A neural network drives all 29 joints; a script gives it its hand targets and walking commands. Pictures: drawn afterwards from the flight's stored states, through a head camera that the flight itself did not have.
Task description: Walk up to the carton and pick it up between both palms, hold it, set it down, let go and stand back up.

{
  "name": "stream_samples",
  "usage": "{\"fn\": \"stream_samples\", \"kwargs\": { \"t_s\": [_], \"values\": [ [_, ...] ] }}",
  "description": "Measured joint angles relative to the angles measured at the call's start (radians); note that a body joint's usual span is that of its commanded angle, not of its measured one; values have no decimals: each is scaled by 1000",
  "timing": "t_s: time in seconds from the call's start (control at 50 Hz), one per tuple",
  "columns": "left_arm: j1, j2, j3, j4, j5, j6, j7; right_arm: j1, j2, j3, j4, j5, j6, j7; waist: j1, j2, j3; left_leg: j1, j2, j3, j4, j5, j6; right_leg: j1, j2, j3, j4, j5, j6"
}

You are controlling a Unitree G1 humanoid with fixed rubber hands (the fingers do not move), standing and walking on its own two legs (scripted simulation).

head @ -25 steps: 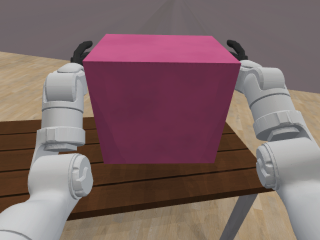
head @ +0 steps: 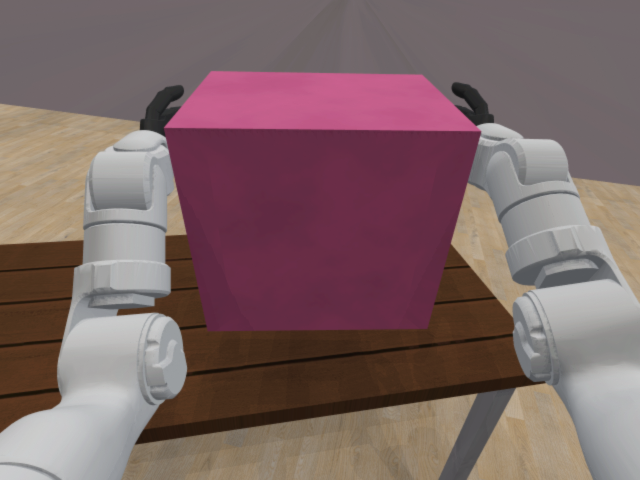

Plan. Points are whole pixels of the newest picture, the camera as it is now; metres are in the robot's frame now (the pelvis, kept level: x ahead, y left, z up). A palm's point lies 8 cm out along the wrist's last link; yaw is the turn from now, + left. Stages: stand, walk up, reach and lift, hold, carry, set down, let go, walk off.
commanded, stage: hold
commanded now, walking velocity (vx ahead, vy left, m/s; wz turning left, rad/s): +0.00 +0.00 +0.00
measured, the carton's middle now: (318, 198) +0.36 +0.00 +0.25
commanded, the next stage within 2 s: set down in 1.40 s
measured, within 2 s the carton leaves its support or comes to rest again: neither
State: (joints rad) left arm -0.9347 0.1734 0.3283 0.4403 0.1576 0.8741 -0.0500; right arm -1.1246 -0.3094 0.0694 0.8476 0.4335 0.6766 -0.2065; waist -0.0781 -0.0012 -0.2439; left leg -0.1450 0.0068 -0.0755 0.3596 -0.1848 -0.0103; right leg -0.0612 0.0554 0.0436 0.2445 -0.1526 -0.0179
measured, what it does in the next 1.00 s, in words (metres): stands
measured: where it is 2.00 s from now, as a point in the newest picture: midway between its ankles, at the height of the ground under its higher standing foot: outside the picture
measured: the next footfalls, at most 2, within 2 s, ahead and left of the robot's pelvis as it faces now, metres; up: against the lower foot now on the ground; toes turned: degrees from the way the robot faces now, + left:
none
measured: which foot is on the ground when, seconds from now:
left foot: down 0.00-1.00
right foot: down 0.00-1.00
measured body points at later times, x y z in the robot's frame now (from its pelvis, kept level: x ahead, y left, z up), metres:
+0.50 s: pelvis -0.01 +0.00 +0.00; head -0.11 +0.02 +0.44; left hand +0.37 +0.18 +0.31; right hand +0.37 -0.18 +0.33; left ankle +0.01 +0.12 -0.75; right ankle -0.01 -0.11 -0.75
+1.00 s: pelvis +0.00 +0.00 +0.00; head -0.11 +0.02 +0.44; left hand +0.38 +0.18 +0.31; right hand +0.37 -0.18 +0.33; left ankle +0.01 +0.12 -0.75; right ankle -0.01 -0.11 -0.75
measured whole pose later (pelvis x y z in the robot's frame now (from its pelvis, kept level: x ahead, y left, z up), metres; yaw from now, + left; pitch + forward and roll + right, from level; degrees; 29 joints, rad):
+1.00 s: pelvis +0.00 +0.00 +0.00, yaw +0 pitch -1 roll -1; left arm -0.95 0.18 0.33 0.46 0.16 0.87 -0.05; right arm -1.13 -0.31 0.06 0.86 0.43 0.67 -0.20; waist -0.08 0.00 -0.25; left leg -0.15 0.01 -0.08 0.36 -0.18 -0.01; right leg -0.07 0.06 0.05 0.24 -0.15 -0.02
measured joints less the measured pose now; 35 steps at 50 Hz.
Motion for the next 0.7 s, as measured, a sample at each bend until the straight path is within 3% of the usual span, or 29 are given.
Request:
{"fn": "stream_samples", "kwargs": {
  "t_s": [0.7],
  "values": [
    [-25, 9, -4, 37, 0, -11, -2, -19, 3, -12, 30, -10, -5, 4, 2, -1, -8, -14, -2, 1, -1, 9, 1, -15, -1, 2, 4, 6, 2]
  ]
}}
